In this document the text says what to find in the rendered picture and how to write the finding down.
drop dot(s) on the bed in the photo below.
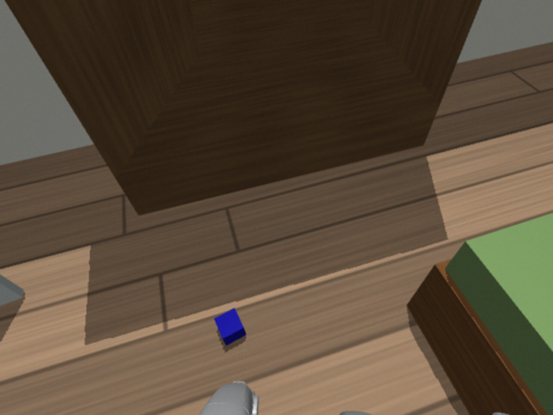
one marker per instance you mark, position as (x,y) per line
(487,314)

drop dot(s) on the cube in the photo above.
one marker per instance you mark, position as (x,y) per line
(230,326)

